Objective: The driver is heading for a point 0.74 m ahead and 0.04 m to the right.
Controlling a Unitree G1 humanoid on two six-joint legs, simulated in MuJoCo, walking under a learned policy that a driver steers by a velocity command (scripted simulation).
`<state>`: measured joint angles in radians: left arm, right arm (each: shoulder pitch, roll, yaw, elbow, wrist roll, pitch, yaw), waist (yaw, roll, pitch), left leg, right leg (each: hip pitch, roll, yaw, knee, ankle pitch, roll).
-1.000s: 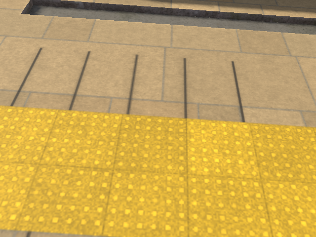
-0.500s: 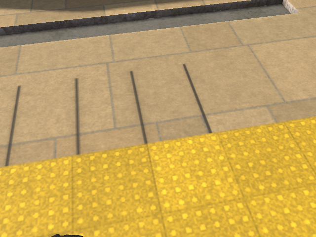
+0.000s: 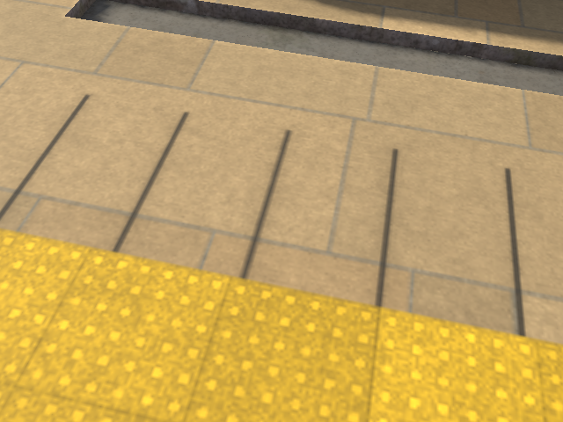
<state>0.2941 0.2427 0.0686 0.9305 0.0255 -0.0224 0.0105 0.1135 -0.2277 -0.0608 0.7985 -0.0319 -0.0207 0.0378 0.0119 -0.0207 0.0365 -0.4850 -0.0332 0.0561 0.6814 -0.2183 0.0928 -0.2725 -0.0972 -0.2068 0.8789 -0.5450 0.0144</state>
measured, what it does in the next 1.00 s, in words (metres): steps on the spot: right foot, then left foot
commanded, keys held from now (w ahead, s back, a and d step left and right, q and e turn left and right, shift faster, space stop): q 0.22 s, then no key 0.58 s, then w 0.20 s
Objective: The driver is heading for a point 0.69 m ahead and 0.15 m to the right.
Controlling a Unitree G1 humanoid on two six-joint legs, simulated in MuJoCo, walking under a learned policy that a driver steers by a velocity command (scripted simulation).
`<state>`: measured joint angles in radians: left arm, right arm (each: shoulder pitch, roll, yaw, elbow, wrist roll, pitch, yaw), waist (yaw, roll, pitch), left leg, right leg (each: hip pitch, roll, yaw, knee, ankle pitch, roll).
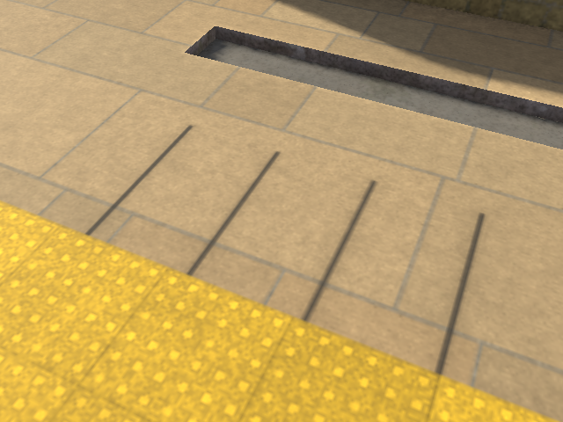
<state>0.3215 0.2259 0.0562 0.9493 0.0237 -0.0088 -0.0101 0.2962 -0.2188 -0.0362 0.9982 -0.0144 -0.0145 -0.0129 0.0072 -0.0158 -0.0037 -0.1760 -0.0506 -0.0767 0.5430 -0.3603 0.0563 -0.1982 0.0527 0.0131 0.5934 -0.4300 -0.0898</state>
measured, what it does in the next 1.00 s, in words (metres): walks ahead: left foot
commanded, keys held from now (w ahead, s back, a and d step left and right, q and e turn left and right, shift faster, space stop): w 0.72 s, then w+e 0.28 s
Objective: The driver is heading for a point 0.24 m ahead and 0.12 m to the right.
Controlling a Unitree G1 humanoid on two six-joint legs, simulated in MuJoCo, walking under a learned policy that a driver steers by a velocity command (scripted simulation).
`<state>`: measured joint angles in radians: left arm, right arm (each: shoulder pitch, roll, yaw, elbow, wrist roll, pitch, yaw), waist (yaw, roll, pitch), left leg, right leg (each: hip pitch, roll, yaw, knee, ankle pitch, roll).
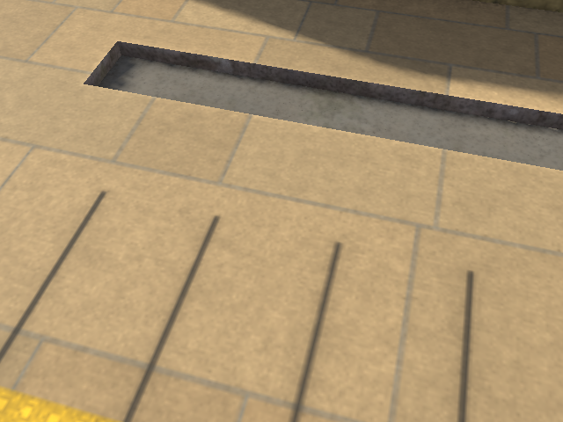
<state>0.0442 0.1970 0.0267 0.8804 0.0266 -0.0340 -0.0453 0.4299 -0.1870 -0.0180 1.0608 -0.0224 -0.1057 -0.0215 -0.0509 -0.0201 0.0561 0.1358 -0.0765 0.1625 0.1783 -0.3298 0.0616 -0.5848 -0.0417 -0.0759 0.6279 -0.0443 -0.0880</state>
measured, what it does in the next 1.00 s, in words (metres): walks ahead: right foot, then left foot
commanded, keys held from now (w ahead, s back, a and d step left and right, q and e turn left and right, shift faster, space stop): w+e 0.04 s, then no key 0.96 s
